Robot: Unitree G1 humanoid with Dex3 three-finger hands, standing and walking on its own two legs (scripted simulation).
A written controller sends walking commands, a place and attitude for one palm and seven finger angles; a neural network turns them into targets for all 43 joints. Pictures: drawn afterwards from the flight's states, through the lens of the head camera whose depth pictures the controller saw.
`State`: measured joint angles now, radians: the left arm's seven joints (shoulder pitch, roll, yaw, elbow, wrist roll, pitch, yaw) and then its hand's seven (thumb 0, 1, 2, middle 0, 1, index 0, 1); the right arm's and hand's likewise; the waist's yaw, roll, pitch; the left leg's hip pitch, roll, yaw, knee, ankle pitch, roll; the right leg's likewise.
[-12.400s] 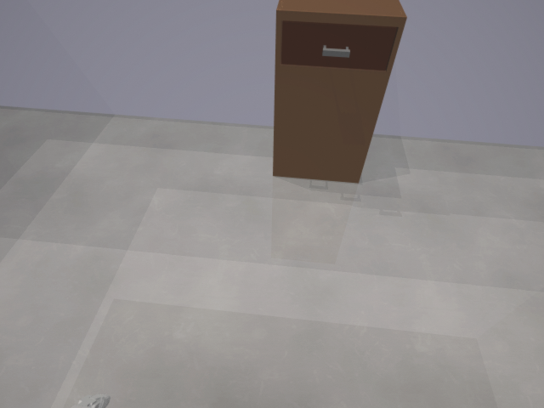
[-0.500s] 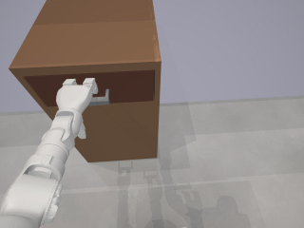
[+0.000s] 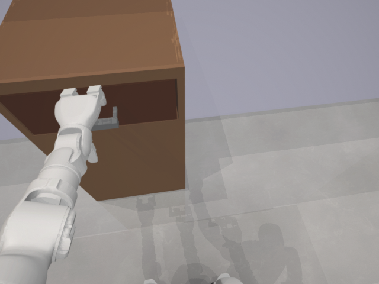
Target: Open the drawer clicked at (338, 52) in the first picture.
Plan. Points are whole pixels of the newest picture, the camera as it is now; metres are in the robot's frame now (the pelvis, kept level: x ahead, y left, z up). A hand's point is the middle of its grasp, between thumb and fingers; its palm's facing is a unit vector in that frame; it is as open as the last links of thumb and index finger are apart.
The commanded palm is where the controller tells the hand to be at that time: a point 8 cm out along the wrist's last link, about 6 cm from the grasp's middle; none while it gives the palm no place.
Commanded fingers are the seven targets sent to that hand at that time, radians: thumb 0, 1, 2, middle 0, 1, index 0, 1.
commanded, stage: move the hooked fingers above the handle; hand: left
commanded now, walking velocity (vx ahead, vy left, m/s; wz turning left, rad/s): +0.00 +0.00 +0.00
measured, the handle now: (98, 118) +0.53 +0.21 -0.03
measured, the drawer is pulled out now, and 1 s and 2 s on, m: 0.00 0.00 0.00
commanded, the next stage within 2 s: lower the fingers behind the handle in 1.06 s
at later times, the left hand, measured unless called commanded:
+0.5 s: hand (87, 127) +0.46 +0.21 +0.02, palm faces -0.08 -0.02 -1.00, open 13.8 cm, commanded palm +0.45 +0.21 +0.08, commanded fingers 0.00 -0.50 0.30 -0.30 -1.20 -0.30 -1.20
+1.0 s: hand (94, 127) +0.46 +0.20 +0.02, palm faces -0.04 -0.04 -1.00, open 13.8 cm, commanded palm +0.44 +0.21 +0.09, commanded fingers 0.00 -0.50 0.30 -0.30 -1.20 -0.30 -1.20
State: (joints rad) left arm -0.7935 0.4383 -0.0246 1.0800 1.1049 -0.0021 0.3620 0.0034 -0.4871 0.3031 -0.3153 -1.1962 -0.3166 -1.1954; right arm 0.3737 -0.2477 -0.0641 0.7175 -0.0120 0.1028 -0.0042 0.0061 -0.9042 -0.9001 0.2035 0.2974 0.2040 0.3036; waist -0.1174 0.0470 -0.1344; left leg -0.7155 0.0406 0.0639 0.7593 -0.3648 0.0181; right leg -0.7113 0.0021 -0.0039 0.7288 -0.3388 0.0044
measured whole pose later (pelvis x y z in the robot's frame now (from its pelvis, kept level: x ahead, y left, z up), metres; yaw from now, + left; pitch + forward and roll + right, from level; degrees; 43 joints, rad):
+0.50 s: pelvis +0.01 -0.01 +0.01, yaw +1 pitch +17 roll +0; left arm -0.76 0.41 -0.06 1.04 1.09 0.01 0.33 0.00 -0.49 0.30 -0.31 -1.20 -0.32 -1.20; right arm 0.31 -0.25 -0.06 0.69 0.00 0.11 -0.02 0.00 -0.90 -0.90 0.20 0.30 0.20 0.30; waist -0.09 0.05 -0.13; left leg -0.65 0.04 0.05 0.72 -0.36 0.01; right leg -0.65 0.00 -0.02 0.70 -0.34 -0.01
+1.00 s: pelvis +0.01 +0.00 +0.00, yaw +1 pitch +17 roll -1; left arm -0.72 0.39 -0.06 1.00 1.09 -0.04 0.35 0.00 -0.49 0.30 -0.32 -1.20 -0.32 -1.20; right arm 0.35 -0.24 -0.07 0.72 -0.01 0.12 0.00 0.01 -0.90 -0.90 0.20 0.30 0.20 0.30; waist -0.09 0.05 -0.14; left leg -0.66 0.04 0.05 0.73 -0.37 0.01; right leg -0.65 0.00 -0.02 0.71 -0.35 0.00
